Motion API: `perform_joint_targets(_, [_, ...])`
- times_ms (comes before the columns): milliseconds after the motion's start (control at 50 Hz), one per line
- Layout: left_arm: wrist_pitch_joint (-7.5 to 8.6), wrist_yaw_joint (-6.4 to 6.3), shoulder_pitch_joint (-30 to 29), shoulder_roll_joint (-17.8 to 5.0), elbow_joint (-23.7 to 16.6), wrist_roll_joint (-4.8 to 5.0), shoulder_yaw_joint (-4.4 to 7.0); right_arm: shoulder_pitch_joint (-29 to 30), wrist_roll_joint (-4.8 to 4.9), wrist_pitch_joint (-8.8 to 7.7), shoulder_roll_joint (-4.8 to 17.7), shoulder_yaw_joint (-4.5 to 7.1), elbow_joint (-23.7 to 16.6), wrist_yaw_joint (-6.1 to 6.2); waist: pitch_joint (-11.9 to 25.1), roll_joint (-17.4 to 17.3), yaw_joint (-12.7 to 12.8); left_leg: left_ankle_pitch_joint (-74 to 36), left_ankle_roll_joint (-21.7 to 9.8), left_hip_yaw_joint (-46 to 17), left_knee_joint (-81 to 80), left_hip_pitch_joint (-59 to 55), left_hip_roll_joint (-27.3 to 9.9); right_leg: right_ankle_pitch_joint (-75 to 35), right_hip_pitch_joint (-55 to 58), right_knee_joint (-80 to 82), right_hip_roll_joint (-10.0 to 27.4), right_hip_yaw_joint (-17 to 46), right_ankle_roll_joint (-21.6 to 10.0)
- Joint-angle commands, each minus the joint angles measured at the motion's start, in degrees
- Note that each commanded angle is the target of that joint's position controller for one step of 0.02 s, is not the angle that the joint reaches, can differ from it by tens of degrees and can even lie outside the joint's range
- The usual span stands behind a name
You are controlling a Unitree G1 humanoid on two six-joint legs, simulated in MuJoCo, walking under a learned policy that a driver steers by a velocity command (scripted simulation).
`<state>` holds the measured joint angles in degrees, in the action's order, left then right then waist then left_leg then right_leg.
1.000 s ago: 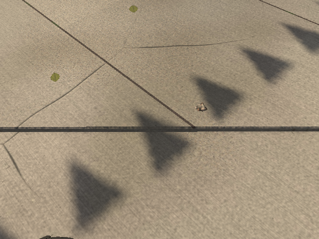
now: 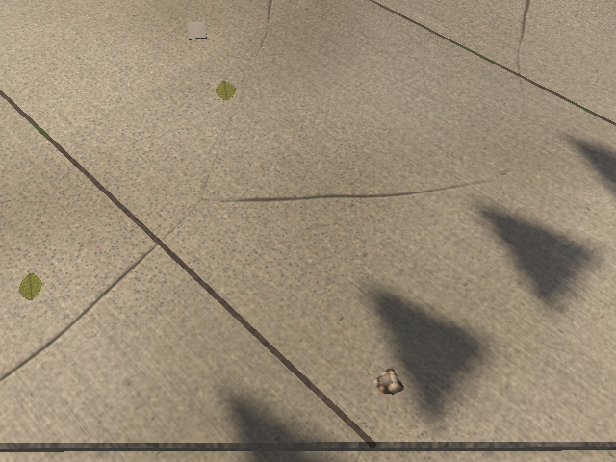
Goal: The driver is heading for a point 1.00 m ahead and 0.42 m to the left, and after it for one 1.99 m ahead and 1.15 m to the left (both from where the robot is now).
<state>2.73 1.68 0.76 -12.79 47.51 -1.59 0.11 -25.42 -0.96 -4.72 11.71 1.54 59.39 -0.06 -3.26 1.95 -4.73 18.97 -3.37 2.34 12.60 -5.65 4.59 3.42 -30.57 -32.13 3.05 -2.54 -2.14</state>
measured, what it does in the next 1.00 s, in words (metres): walks ahead, turning left: right foot, then left foot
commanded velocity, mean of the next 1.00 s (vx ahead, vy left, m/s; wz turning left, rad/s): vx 0.50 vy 0.00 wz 0.51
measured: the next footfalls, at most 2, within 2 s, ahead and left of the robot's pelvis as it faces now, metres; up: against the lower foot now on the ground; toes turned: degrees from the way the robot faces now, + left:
right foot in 0.04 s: +0.20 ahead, -0.11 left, +0.00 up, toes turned -1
left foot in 0.50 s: +0.41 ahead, +0.15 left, +0.02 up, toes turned +28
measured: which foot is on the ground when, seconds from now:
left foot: down 0.00-0.06, up 0.08-0.48, down 0.50-1.00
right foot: up 0.00-0.02, down 0.04-0.60, up 0.62-0.98, down 1.00-1.00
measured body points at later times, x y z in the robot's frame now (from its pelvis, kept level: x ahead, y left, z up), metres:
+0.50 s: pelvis +0.26 +0.00 +0.00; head +0.29 +0.02 +0.45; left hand +0.16 +0.23 -0.14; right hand +0.50 -0.17 -0.11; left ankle +0.37 +0.14 -0.70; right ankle +0.16 -0.11 -0.73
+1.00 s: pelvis +0.51 +0.10 +0.01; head +0.54 +0.11 +0.46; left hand +0.55 +0.42 -0.07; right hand +0.69 -0.12 -0.12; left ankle +0.37 +0.13 -0.72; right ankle +0.69 +0.07 -0.70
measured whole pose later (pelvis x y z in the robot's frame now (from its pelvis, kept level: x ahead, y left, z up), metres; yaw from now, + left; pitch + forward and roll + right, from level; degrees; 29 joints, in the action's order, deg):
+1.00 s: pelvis +0.51 +0.10 +0.01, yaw +35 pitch +1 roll +1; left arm 1.1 0.8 1.8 -14.0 41.2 -1.3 1.3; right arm -19.2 -1.5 -2.4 16.5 5.1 50.8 -0.4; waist -2.3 0.3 -3.0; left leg 29.0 -4.5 -6.2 18.4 0.1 5.8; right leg 13.5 -30.9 -38.0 3.4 -1.6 1.8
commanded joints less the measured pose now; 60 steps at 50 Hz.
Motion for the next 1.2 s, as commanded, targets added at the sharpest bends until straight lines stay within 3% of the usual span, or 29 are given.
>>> perform_joint_targets(20, [2.0, -1.06, 8.63, -7.31, -0.58, -0.18, 2.44, 1.08, -0.17, -0.06, 10.6, 2.08, -1.88, 0.6, 3.61, -5.34, 7.62, -49.11, -5.66, -7.61, 13.46, 2.71, -14.75, 4.52, 13.89, 5.74, -3.74, -0.82, -2.24])
perform_joint_targets(40, [2.79, -1.82, 18.02, -9.77, 2.07, -1.15, 3.43, 1.64, 0.33, -0.19, 9.72, 1.81, -2.39, 0.42, 9.44, -3.21, 11.36, -42.11, -4.62, -5.93, 24.86, 9.64, -11.97, 2.75, 28.02, 7.16, -0.45, 2.01, -4.02])
perform_joint_targets(60, [3.06, -2.74, 25.99, -15.54, 2.33, -2.77, 4.88, -0.02, 1.81, -0.43, 5.18, 0.66, -5.1, 0.14, 18.49, 5.02, 12.63, -19.29, -2.8, -2.7, 43.34, 24.19, -6.49, 8.61, 44.39, 8.38, 15.9, 20.43, -7.54])
perform_joint_targets(80, [1.82, -2.31, 24.88, -17.37, 2.68, -1.51, 5.73, -4.77, 2.57, 0.06, 4.36, 0.92, -4.95, 0.43, 23.85, 13.99, 9.93, 11.37, -2.19, -2.25, 56.65, 37.02, 0.04, 10.67, 50.04, 14.77, 24.23, 39.5, -12.8])
perform_joint_targets(100, [1.28, -1.99, 19.24, -12.11, 1.2, -0.51, 4.7, -1.14, 1.11, 0.87, 9.35, 2.24, -4.27, 0.82, 15.38, 4.0, 8.32, 7.77, -2.79, -5.78, 59.7, 40.61, -4.63, 15.19, 42.66, 15.92, 21.37, 33.41, -11.22])
perform_joint_targets(120, [1.55, -1.86, 14.9, -8.12, 0.64, -0.08, 3.68, 2.48, 0.86, 0.9, 8.15, 2.29, -4.79, 0.34, 7.94, 1.05, 7.35, 3.04, -2.58, -5.84, 58.26, 40.71, -6.67, 13.57, 34.44, 17.96, 18.69, 25.2, -9.89])
perform_joint_targets(160, [2.32, -2.17, 13.15, -5.12, 1.48, 0.01, 2.91, 4.61, -0.18, 1.87, 6.01, 2.34, -5.23, -0.54, 2.42, 2.12, 5.08, -1.21, -1.8, -5.53, 53.94, 37.67, -9.55, 6.36, 25.1, 21.48, 14.16, 14.15, -6.65])
perform_joint_targets(260, [4.32, -2.33, 16.47, -5.64, 3.59, 0.78, 3.31, 8.92, -0.87, 4.24, 3.67, 2.27, -7.48, -2.23, 1.21, 2.15, 3.33, -8.13, 0.06, -3.59, 52.48, 41.58, -10.72, -3.38, 23.88, 24.22, 12.44, 2.88, -6.21])
perform_joint_targets(360, [4.18, -2.41, 19.37, -5.53, 5.13, 0.3, 3.37, 19.32, -0.78, 4.26, 2.88, 1.53, -11.72, -3.28, -1.47, 2.14, 4.72, -17.14, 0.95, -0.61, 39.13, 44.25, -10.4, -8.56, 25.4, 24.11, 10.68, -5.26, -5.9])
perform_joint_targets(460, [3.34, -3.04, 23.64, -7.2, 6.57, -0.02, 3.86, 26.63, -1.33, 4.36, 3.12, 0.98, -15.34, -3.66, -2.72, 1.9, 6.59, -14.74, -1.9, 3.82, 30.21, 43.32, -9.05, -17.23, 33.11, 20.89, 13.82, -8.93, -5.52])
perform_joint_targets(520, [1.9, -3.31, 24.7, -8.38, 6.8, -0.1, 4.07, 26.16, -1.41, 4.37, 4.39, 1.61, -15.93, -3.11, -0.64, 1.72, 5.93, -5.0, -4.61, 8.89, 26.34, 36.56, -3.19, -39.99, 37.26, 11.28, 12.73, -12.48, -4.45])
perform_joint_targets(560, [0.45, -3.46, 27.66, -10.85, 7.67, 0.33, 4.52, 18.42, -1.59, 3.98, 5.25, 2.65, -13.79, -2.7, 5.89, 1.93, 3.86, -3.23, -6.83, 11.16, 21.88, 22.88, 1.9, -49.53, 35.95, -5.86, 12.74, -12.96, -3.92])
perform_joint_targets(580, [0.32, -3.2, 27.01, -11.51, 7.16, 1.03, 4.58, 10.45, -2.08, 3.69, 6.97, 3.8, -11.31, -2.15, 10.64, 0.75, 0.09, -8.55, -8.57, 8.54, 16.31, 8.59, 2.01, -40.18, 27.84, -18.05, 12.12, -13.27, -1.98])
perform_joint_targets(600, [0.62, -2.48, 25.71, -8.18, 5.05, 0.99, 3.89, 4.03, -2.64, 3.81, 12.22, 5.65, -9.45, -1.43, 15.81, -6.44, -1.85, -4.34, -13.11, -8.12, 14.99, -10.26, -10.23, -2.11, 8.16, -35.35, 8.57, -11.22, 0.47])
perform_joint_targets(620, [1.68, -1.01, 18.92, -5.09, -1.01, 1.6, 3.02, -0.66, -1.31, 4.66, 17.13, 6.66, -9.89, -0.33, 22.08, -14.08, -3.34, 0.05, -21.06, -35.57, 7.26, -22.1, -23.96, 28.17, -11.81, -52.82, -1.39, -5.01, 3.6])
perform_joint_targets(640, [2.57, -0.99, 8.23, -7.88, -3.35, 1.0, 3.44, -0.96, -1.62, 5.4, 16.83, 6.38, -10.13, 0.74, 15.06, -2.25, -5.57, -2.28, -18.09, -33.01, 2.07, -16.07, -23.31, 21.7, -18.91, -54.09, 1.08, 1.37, 2.89])
perform_joint_targets(680, [3.07, -0.85, 10.9, -6.73, -2.34, 1.33, 3.12, 7.95, -1.1, 4.45, 11.93, 5.08, -10.55, 1.08, 5.33, 1.16, 1.43, -10.71, -13.82, -23.22, 1.93, -0.32, -18.7, 15.62, -13.9, -43.88, 5.35, 3.14, 2.19])
perform_joint_targets(740, [-0.05, -0.37, 13.87, -5.67, -2.22, -0.84, 3.26, 13.73, -0.2, 2.71, 9.09, 3.94, -12.4, 1.17, 4.2, -1.9, 6.38, -11.07, -12.54, -14.6, 0.11, 12.78, -11.81, 15.95, -5.77, -41.25, 4.55, 2.17, 3.99])
perform_joint_targets(820, [-1.52, -0.22, 4.71, -4.71, -6.88, -1.03, 2.32, 11.84, -0.27, 1.99, 11.02, 4.37, -12.33, 0.47, -0.38, -4.83, 5.47, -7.97, -12.81, -13.66, -4.8, 20.15, -9.97, 12.28, -5.45, -25.72, 3.67, 0.08, 6.43])
perform_joint_targets(940, [-1.76, -0.64, 1.03, -7.62, -9.14, 0.43, 3.03, 9.94, -0.55, 1.3, 13.64, 5.39, -12.54, -0.06, 2.51, -6.57, 5.04, -16.86, -9.65, -16.61, -1.05, 11.68, -13.11, 6.93, 1.9, -9.54, 1.24, 1.16, 4.74])
perform_joint_targets(980, [-1.5, -1.47, 10.27, -9.63, -7.09, 0.64, 4.33, 13.77, -0.62, 1.23, 14.53, 5.53, -13.68, -0.16, 5.25, -7.12, 10.24, -26.54, -7.24, -16.22, 6.57, 15.37, -12.47, 11.82, 15.93, -6.24, -1.86, -0.56, 3.14])
perform_joint_targets(1000, [-1.02, -2.21, 21.49, -11.0, -3.55, 0.44, 5.41, 16.47, -0.76, 1.24, 14.38, 5.5, -14.5, -0.38, 9.28, -3.71, 16.01, -29.67, -5.42, -13.64, 19.79, 19.17, -8.6, 11.63, 28.51, -1.49, -3.91, -2.26, 2.31])
perform_joint_targets(1020, [-0.43, -3.24, 32.27, -15.2, -1.4, -0.86, 6.68, 16.8, -0.98, 0.95, 10.16, 4.32, -15.68, -0.63, 15.54, 6.32, 20.38, -18.89, -2.81, -8.0, 41.67, 28.03, -1.71, 23.57, 41.79, 3.9, 5.35, 7.93, 0.75])
perform_joint_targets(1040, [0.04, -3.04, 27.75, -17.99, -2.18, -2.09, 6.3, 12.13, 0.26, 0.57, 3.41, 2.62, -18.61, -1.15, 14.35, 21.02, 12.61, 11.68, -1.74, -8.28, 53.8, 44.31, 4.48, 39.09, 42.77, 18.94, 16.86, 38.12, -2.93])
perform_joint_targets(1060, [0.21, -2.42, 17.1, -14.0, -5.14, -1.69, 5.28, 6.32, 0.14, 1.0, 6.4, 2.81, -16.61, -1.33, 10.79, 14.15, 5.67, 7.76, -3.37, -11.08, 60.86, 44.69, 0.06, 49.51, 31.99, 24.57, 19.71, 46.84, -7.12])
perform_joint_targets(1080, [0.38, -1.86, 9.72, -9.05, -7.18, -1.07, 4.16, 6.52, -0.47, 1.47, 8.82, 3.37, -15.96, -1.64, 5.06, 5.52, 3.05, 2.36, -3.26, -8.56, 61.11, 43.87, -3.52, 47.24, 23.89, 23.98, 19.44, 40.2, -8.27])
perform_joint_targets(1100, [0.74, -1.35, 8.66, -7.0, -6.71, -0.46, 3.64, 8.35, -1.17, 1.83, 8.68, 3.3, -16.01, -2.13, 2.34, 0.74, 2.89, 0.15, -2.48, -8.42, 58.49, 41.26, -5.33, 37.06, 18.55, 23.25, 16.48, 31.59, -7.92])
perform_joint_targets(1140, [1.93, -1.3, 10.34, -6.67, -4.8, -0.36, 3.58, 8.8, -1.34, 2.57, 7.16, 2.85, -16.36, -2.79, 1.84, 2.43, 2.63, -2.74, -0.88, -8.71, 55.33, 38.09, -6.5, 21.76, 15.45, 23.13, 11.64, 18.62, -6.02])
perform_joint_targets(1200, [3.3, -0.98, 15.38, -7.7, -2.29, -0.02, 3.97, 11.88, -0.82, 3.28, 6.75, 2.28, -17.73, -3.19, 2.27, 2.24, 3.96, -6.42, 0.38, -7.53, 50.15, 40.08, -6.19, 9.46, 18.41, 24.37, 10.76, 10.54, -7.81])
Keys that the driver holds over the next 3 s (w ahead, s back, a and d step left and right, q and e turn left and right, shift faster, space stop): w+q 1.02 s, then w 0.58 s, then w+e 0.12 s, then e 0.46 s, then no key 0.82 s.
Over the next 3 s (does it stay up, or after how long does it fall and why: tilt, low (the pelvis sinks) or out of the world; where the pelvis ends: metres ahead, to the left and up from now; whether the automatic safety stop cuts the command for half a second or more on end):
stays up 0.91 0.50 0.04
